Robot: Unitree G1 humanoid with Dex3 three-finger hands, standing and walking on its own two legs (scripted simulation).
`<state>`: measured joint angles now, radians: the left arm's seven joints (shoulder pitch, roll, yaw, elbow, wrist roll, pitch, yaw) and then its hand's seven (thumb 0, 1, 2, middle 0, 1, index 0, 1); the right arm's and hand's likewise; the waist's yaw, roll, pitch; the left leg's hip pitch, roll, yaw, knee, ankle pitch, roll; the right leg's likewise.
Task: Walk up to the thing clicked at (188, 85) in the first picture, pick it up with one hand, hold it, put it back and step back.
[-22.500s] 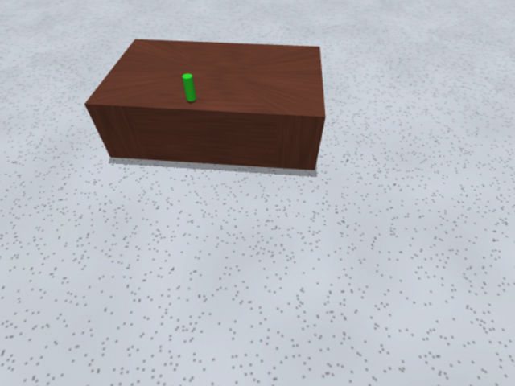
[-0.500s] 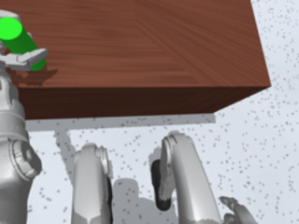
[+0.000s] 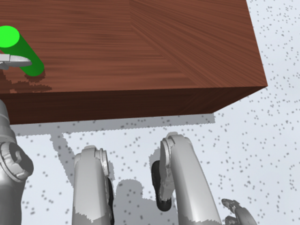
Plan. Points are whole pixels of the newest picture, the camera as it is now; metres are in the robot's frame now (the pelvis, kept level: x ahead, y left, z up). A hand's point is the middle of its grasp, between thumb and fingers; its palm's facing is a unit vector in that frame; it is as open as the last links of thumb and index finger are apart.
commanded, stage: withdraw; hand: left
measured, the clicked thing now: (21, 54) +0.53 +0.25 -0.01
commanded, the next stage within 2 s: rise in 0.08 s
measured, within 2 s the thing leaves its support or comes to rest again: neither
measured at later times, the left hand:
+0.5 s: hand out of the picture +0.48 +0.38 +0.17, palm faces +0.43 -0.85 -0.32, open 17.3 cm
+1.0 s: hand out of the picture +0.34 +0.26 +0.20, palm faces +0.24 -0.92 -0.32, open 17.0 cm
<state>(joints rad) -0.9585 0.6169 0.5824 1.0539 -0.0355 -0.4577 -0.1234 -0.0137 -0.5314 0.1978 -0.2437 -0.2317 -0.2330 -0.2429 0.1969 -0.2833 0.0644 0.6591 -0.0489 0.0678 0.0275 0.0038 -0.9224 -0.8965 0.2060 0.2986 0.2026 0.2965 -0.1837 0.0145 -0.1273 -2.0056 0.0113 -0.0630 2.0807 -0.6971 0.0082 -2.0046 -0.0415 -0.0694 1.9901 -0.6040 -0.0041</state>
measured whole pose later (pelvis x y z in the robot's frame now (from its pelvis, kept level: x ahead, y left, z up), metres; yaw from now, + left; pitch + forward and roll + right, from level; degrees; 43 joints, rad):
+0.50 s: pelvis +0.02 +0.01 +0.18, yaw +1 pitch +27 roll -5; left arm -0.79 0.75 0.51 1.15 0.11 -0.10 0.01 -0.02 -0.54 0.08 -0.08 -0.08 -0.08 -0.08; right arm 0.26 -0.27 0.06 0.64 0.02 0.09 -0.04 0.00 -0.92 -0.90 0.21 0.30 0.20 0.30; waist -0.15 -0.01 -0.12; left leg -1.37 0.04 -0.05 1.47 -0.57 0.01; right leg -1.35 -0.01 -0.08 1.36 -0.48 0.01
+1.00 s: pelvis +0.07 +0.01 +0.29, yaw +2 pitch +12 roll -3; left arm -0.06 0.31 0.18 0.64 -0.01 0.06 0.14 -0.01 -0.45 0.11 -0.07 -0.07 -0.07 -0.07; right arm 0.30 -0.23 0.03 0.59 0.07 0.04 -0.11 0.01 -0.90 -0.90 0.21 0.30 0.20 0.30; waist -0.07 -0.01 -0.09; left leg -0.68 0.03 -0.01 0.92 -0.45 0.01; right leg -0.67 0.00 -0.04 0.84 -0.37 0.01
